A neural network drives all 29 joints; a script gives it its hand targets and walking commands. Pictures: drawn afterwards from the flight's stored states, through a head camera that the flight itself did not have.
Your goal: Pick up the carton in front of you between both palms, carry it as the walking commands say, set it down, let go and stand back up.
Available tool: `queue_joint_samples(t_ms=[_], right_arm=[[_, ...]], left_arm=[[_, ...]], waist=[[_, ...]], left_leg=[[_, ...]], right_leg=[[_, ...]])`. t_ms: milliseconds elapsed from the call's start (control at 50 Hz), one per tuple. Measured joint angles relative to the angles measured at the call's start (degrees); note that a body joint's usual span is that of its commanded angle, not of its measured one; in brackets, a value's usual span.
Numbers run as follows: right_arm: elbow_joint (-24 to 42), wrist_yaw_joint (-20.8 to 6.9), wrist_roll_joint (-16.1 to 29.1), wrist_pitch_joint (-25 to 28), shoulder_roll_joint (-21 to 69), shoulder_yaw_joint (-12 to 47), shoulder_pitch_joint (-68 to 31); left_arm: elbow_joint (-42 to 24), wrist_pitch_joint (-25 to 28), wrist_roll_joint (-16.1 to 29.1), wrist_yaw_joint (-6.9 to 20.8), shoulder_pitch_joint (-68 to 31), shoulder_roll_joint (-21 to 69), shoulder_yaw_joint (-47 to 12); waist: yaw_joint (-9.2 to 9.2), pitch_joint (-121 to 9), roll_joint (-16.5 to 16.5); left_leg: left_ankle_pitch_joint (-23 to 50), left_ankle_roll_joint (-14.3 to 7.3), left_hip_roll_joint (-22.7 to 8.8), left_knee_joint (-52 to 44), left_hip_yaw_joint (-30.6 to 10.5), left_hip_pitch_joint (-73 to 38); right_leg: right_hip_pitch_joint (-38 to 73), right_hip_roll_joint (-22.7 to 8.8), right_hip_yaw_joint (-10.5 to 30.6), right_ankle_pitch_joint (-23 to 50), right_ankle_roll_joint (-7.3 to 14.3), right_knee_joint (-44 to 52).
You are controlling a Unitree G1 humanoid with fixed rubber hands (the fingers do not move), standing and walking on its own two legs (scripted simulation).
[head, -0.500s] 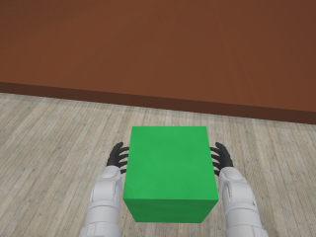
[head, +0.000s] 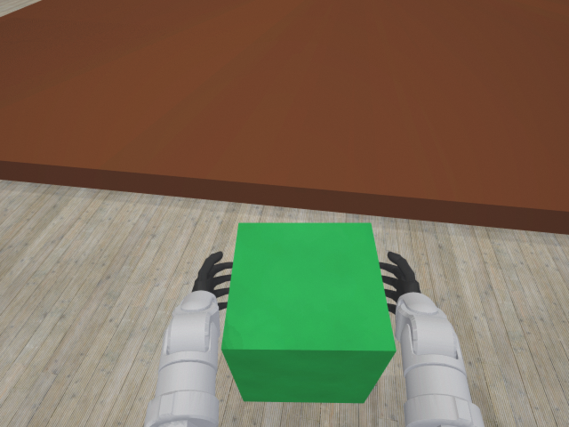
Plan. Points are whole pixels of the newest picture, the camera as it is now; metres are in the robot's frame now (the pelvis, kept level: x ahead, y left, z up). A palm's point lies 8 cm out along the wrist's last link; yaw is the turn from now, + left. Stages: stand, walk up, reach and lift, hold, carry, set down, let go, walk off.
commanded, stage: reach and lift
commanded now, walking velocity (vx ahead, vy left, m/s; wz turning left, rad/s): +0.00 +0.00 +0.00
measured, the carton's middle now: (303, 317) +0.32 +0.00 -0.04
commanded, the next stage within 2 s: hold in 0.58 s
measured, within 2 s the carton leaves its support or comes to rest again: neither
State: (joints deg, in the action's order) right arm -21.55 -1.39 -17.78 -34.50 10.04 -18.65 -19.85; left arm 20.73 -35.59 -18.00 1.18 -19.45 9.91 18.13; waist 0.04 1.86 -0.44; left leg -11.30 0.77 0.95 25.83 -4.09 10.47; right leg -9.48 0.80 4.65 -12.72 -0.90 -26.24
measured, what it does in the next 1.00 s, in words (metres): stands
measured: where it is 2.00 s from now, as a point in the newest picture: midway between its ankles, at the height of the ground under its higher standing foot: outside the picture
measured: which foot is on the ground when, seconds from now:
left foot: down 0.00-1.00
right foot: down 0.00-1.00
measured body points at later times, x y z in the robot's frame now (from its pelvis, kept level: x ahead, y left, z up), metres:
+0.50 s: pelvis +0.02 +0.00 +0.01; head -0.01 +0.00 +0.46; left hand +0.32 +0.15 +0.03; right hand +0.32 -0.15 +0.03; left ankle +0.03 +0.13 -0.74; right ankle +0.02 -0.13 -0.74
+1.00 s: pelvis +0.00 +0.00 +0.00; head -0.03 +0.00 +0.45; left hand +0.30 +0.15 +0.04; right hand +0.31 -0.15 +0.05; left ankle +0.03 +0.13 -0.74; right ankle +0.02 -0.13 -0.74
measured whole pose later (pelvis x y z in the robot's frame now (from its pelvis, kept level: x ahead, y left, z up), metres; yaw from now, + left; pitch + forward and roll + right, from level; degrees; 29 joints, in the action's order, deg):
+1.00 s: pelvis +0.00 +0.00 +0.00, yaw +0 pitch -8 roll +0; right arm -13.2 -0.9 -15.7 -43.0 9.0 -13.7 -16.3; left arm 12.7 -43.8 -15.7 0.4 -15.9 8.9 13.0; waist 0.2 2.6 -0.3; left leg -9.9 0.8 0.7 21.5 -4.4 3.8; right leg -2.6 0.8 4.5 -11.2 -0.8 -21.6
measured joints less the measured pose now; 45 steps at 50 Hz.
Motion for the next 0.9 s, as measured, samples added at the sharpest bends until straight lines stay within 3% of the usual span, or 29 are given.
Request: queue_joint_samples(t_ms=[600, 740, 900], right_arm=[[6.65, 0.71, 2.17, -4.95, -1.42, 5.97, 5.26], [10.85, 1.08, 3.39, -7.49, -1.74, 7.64, 6.76], [8.99, 0.63, 2.37, -8.95, -1.33, 5.94, 4.80]], left_arm=[[-6.47, -4.68, 2.23, -0.85, 5.37, -1.41, -5.96], [-10.62, -7.17, 3.45, -1.21, 6.85, -1.71, -7.65], [-8.53, -8.64, 2.46, -0.83, 4.66, -1.26, -6.08]], waist=[[-0.18, -0.49, 0.10], [0.16, -0.75, 0.10], [0.15, 0.26, 0.10]], left_leg=[[0.77, 0.15, -0.42, -5.07, -0.29, -5.77], [1.45, 0.16, -0.39, -6.22, -0.50, -7.29], [1.41, 0.08, -0.32, -5.18, -0.35, -7.44]], right_leg=[[5.92, 0.04, -0.20, 0.90, 0.30, 5.31], [7.56, -0.06, -0.37, 1.58, 0.30, 6.60], [7.64, -0.04, -0.22, 1.54, 0.22, 5.48]])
